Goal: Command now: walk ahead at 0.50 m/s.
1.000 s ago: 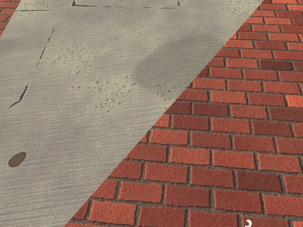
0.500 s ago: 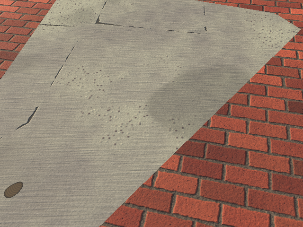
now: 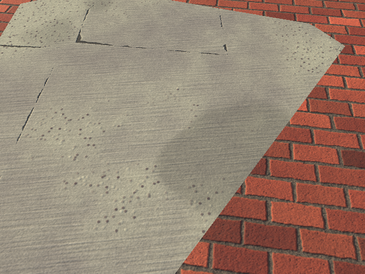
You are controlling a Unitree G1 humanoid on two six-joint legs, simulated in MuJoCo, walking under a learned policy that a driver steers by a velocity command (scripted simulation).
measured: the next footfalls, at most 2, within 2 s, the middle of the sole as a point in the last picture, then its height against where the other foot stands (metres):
right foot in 0.28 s outside the picture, level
left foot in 0.84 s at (158, 233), level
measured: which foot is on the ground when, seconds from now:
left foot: down 0.00-0.28, up 0.30-0.82, down 0.84-1.00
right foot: up 0.00-0.26, down 0.28-0.84, up 0.86-1.00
